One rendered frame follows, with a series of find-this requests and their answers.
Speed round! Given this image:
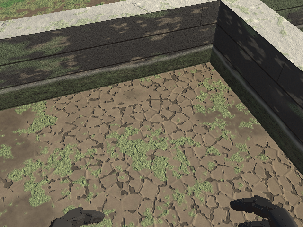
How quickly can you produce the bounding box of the robot left hand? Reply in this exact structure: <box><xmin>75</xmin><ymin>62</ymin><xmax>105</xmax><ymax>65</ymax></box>
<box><xmin>49</xmin><ymin>206</ymin><xmax>105</xmax><ymax>227</ymax></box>

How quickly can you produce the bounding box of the robot right hand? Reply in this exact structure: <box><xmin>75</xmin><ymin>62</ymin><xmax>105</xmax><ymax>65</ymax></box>
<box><xmin>230</xmin><ymin>195</ymin><xmax>298</xmax><ymax>227</ymax></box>

